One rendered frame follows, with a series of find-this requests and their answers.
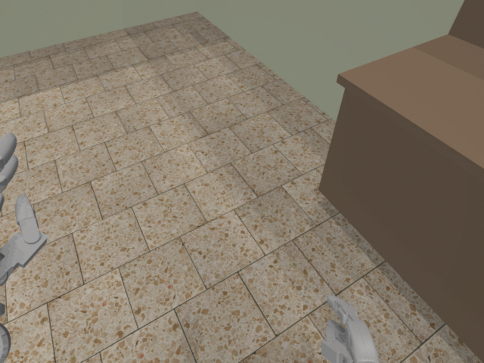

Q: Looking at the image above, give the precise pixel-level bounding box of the counter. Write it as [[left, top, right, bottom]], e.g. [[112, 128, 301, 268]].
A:
[[318, 0, 484, 363]]

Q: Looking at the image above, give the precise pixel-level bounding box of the robot left hand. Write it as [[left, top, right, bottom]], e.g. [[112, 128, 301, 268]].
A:
[[0, 132, 48, 286]]

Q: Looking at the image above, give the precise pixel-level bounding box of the robot right hand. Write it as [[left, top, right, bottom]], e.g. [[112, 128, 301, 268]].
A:
[[321, 294, 380, 363]]

